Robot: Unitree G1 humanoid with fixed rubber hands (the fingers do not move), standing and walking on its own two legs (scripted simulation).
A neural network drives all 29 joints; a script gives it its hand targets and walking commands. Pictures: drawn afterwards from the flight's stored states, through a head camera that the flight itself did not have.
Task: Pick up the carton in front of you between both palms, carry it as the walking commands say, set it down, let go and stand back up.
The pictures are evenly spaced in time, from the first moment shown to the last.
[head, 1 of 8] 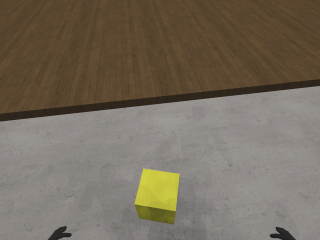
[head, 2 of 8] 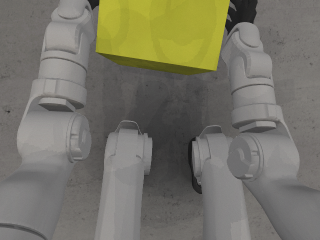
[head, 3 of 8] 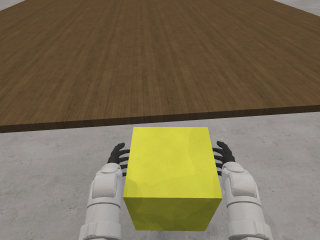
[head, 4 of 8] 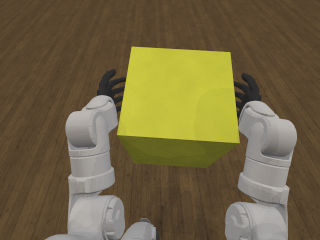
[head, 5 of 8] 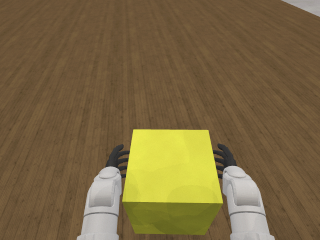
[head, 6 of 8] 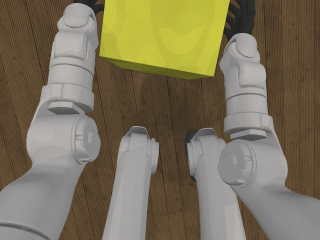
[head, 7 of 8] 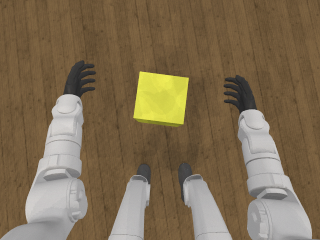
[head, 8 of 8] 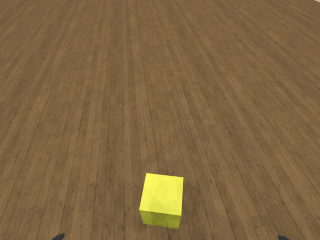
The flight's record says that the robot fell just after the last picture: no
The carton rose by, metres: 0.85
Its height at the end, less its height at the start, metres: +0.09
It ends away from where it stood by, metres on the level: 2.66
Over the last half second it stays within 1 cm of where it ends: yes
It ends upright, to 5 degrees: yes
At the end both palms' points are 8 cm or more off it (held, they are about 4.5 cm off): yes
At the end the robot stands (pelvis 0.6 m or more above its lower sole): yes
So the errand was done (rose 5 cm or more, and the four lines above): yes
